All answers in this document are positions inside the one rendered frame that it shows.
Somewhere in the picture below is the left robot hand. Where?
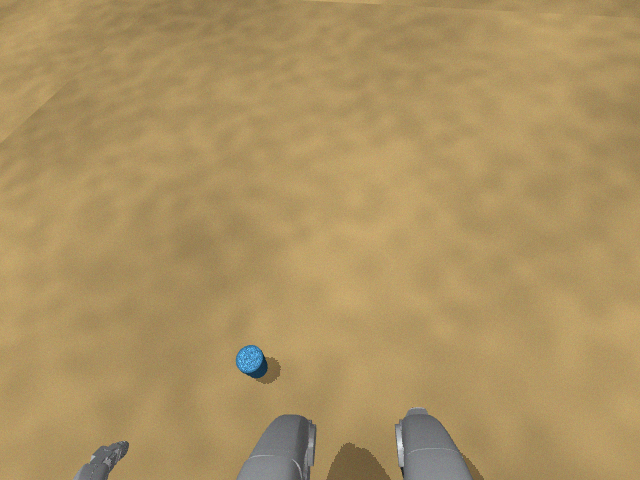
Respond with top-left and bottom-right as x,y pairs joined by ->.
73,441 -> 129,480

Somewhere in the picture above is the cup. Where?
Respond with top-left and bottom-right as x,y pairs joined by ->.
236,345 -> 268,378

